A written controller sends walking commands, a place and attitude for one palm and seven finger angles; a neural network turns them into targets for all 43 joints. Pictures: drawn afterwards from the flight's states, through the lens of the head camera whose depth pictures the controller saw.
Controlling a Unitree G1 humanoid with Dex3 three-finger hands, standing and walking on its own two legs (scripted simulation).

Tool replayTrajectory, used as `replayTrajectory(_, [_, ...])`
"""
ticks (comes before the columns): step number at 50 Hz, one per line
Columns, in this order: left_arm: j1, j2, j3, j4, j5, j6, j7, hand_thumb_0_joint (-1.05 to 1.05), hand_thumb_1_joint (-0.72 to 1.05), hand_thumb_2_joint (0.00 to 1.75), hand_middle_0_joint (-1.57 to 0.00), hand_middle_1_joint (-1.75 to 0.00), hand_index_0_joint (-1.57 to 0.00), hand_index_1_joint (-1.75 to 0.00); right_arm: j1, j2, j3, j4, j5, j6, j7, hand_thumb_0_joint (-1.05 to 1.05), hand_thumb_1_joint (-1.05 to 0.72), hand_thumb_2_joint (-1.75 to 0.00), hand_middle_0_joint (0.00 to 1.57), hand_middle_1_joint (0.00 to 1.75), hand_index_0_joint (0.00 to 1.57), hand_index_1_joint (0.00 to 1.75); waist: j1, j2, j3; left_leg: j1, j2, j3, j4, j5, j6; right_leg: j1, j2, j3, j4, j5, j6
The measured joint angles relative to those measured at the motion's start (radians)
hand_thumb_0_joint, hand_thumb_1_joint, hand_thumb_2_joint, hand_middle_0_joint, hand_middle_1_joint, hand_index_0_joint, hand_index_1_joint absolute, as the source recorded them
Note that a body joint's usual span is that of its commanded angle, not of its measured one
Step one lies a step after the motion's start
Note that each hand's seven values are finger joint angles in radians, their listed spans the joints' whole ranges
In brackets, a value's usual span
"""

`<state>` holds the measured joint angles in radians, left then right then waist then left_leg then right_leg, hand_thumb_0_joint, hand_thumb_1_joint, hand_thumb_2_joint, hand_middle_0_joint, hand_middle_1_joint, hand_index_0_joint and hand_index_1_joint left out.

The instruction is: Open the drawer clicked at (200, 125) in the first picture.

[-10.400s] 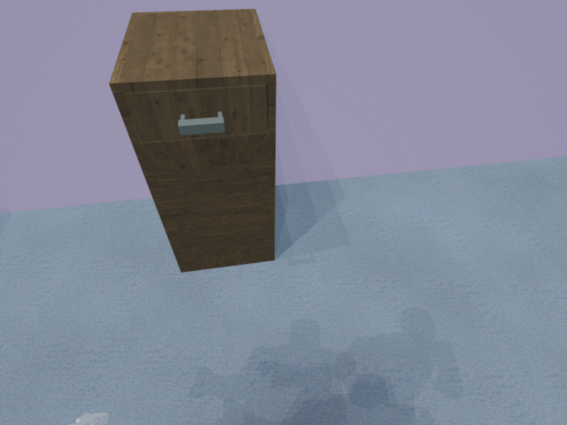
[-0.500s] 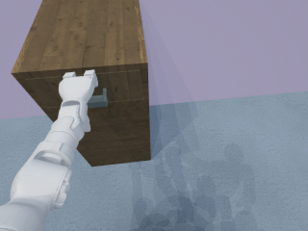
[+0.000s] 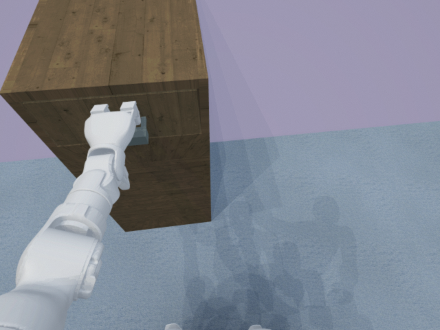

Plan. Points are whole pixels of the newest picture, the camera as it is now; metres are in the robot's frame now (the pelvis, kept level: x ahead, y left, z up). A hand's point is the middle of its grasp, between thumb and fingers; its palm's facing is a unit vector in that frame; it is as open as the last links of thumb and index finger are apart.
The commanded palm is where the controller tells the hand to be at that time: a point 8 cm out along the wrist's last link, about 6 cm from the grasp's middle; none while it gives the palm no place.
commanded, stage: lower the fingers behind the handle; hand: left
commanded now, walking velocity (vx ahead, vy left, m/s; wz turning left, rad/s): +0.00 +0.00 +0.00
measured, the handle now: (121, 130) +0.53 +0.18 +0.00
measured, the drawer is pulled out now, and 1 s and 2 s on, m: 0.00 0.00 0.00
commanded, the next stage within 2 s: close the thumb around the handle in 0.94 s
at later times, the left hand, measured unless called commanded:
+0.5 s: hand (121, 155) +0.48 +0.18 -0.02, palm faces -0.06 -0.03 -1.00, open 13.9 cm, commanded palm +0.46 +0.18 +0.03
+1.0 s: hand (121, 155) +0.48 +0.18 -0.02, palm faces -0.06 -0.03 -1.00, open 13.9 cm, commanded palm +0.46 +0.18 +0.03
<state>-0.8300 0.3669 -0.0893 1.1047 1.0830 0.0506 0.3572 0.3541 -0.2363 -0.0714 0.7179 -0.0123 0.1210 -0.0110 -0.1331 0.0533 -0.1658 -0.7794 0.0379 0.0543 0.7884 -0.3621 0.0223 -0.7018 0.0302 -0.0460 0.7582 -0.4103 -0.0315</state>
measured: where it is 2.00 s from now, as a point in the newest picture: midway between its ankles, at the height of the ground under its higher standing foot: outside the picture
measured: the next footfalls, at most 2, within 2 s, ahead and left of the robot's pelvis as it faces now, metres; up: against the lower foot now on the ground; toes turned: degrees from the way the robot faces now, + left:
none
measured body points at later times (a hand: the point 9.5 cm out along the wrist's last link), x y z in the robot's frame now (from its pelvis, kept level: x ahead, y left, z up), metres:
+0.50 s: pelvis -0.01 +0.01 -0.02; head +0.10 +0.01 +0.42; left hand +0.48 +0.18 +0.03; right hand -0.02 -0.26 -0.14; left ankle +0.00 +0.11 -0.70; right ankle -0.04 -0.10 -0.70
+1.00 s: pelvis -0.02 +0.01 -0.02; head +0.09 +0.02 +0.42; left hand +0.48 +0.18 +0.03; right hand -0.04 -0.25 -0.15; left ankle +0.00 +0.11 -0.70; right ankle -0.04 -0.10 -0.70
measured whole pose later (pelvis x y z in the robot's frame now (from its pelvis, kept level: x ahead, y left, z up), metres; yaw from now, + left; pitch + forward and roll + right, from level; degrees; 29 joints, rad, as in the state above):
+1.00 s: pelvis -0.02 +0.01 -0.02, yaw -1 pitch +24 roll -2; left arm -0.89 0.38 -0.09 1.17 1.09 0.08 0.41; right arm 0.37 -0.23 -0.05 0.72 -0.02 0.10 -0.01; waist -0.16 0.06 -0.18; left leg -0.94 0.05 0.05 0.92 -0.39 0.04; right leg -0.86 0.03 -0.05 0.88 -0.43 -0.02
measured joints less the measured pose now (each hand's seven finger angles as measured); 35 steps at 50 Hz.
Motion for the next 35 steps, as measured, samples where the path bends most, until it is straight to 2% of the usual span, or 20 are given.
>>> replayTrajectory(7, [0.003,0.004,0.014,0.017,0.01,0.007,0.028,0.0,-0.49,0.3,-0.31,-1.2,-0.31,-1.21,0.006,0.004,0.003,0.001,-0.004,-0.004,0.002,0.0,-0.91,-0.9,0.2,0.3,0.2,0.3,-0.006,0.003,-0.005,-0.035,0.002,0.001,0.029,-0.009,0.004,-0.034,0.001,0.002,0.027,-0.007,0.003])
replayTrajectory(17, [-0.009,-0.008,-0.004,0.045,0.012,0.008,0.047,0.0,-0.49,0.3,-0.31,-1.2,-0.31,-1.21,0.009,0.006,0.004,0.013,-0.008,-0.011,0.006,0.0,-0.91,-0.9,0.2,0.3,0.2,0.3,-0.013,0.004,-0.012,-0.08,0.001,-0.004,0.069,-0.019,0.008,-0.075,-0.001,-0.004,0.062,-0.016,0.006])
replayTrajectory(26, [-0.029,0.009,0.017,0.058,0.021,0.015,0.077,0.0,-0.49,0.3,-0.31,-1.2,-0.32,-1.2,0.006,0.006,0.008,0.01,-0.014,-0.017,0.005,0.0,-0.91,-0.9,0.2,0.3,0.2,0.3,-0.024,0.005,-0.018,-0.135,0.006,-0.003,0.113,-0.031,0.011,-0.13,0.002,-0.002,0.102,-0.025,0.008])
replayTrajectory(35, [-0.057,0.009,-0.002,0.075,0.016,0.037,0.068,0.0,-0.49,0.3,-0.32,-1.2,-0.31,-1.2,0.008,0.006,0.019,0.007,-0.009,-0.015,0.002,0.0,-0.91,-0.9,0.2,0.3,0.2,0.3,-0.03,0.007,-0.019,-0.156,0.006,-0.007,0.131,-0.031,0.014,-0.147,0.001,-0.006,0.118,-0.026,0.01])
